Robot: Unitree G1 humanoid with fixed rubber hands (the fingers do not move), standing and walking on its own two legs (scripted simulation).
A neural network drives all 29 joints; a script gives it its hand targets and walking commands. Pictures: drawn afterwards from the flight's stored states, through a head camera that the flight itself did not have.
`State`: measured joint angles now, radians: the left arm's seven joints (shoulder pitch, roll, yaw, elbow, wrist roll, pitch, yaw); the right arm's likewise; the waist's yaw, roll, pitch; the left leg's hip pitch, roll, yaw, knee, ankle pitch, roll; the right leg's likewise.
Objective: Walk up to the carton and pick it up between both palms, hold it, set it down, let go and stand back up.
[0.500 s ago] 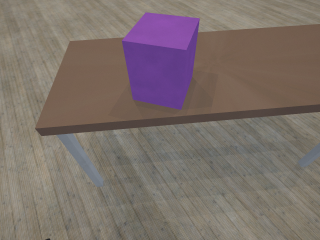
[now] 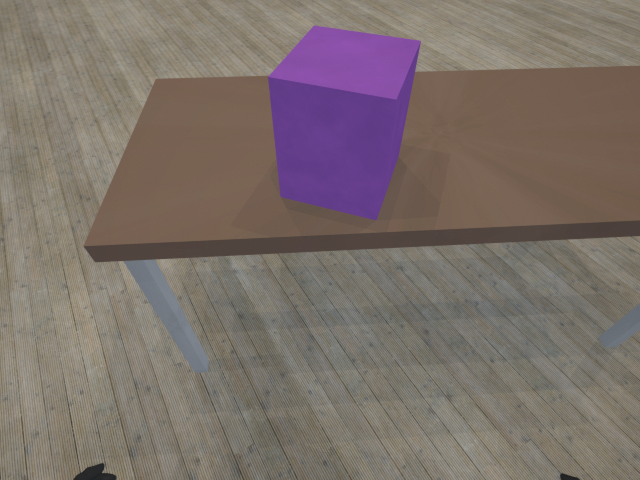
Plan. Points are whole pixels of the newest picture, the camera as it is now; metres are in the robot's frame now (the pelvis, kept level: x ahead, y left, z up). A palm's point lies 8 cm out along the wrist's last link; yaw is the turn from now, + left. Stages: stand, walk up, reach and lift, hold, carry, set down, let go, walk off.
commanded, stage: walk up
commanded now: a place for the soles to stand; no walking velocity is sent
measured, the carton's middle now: (345, 124) +0.72 -0.05 +0.06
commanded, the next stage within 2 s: none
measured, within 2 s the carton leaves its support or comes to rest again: neither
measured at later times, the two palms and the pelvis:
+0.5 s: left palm out of the picture +0.12 +0.33 -0.07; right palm out of the picture +0.10 -0.31 -0.07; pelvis +0.00 +0.02 +0.00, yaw +0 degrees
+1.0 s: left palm out of the picture +0.12 +0.34 -0.09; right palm (577, 464) +0.17 -0.30 -0.06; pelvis +0.06 +0.03 +0.00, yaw +1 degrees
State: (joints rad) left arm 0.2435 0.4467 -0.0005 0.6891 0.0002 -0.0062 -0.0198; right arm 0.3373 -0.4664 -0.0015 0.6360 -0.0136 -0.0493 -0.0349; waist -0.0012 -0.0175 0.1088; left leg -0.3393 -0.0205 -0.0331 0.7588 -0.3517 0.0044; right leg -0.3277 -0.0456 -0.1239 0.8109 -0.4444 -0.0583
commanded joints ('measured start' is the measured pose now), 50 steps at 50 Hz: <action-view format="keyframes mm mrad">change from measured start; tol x32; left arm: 1 -21 171 98 -57 2 6 6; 50 47 233 117 -140 1 -18 -24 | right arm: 1 36 -283 -100 20 -11 -30 -10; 37 -156 -171 -70 -36 3 -53 31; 50 234 -352 -156 51 15 -70 -3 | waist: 1 9 177 -109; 50 -84 48 -163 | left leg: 1 -14 284 -485 -259 202 274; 10 -45 25 37 8 -141 38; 13 76 134 -253 -161 368 120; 23 -44 16 8 -16 53 40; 29 34 229 -419 -203 344 228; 30 86 223 -457 -236 -105 239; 32 10 225 -480 -297 -463 245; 38 -576 11 21 285 -177 31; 46 186 -45 192 -235 191 41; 50 409 388 -701 -388 -42 277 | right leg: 1 -38 19 105 25 -181 12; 7 180 -298 404 -449 -6 -144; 12 25 -147 140 -188 286 -38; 31 -67 18 136 -115 -186 -35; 38 500 -389 586 -501 119 -215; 45 143 -155 109 -233 618 -117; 50 -423 -15 215 399 -84 8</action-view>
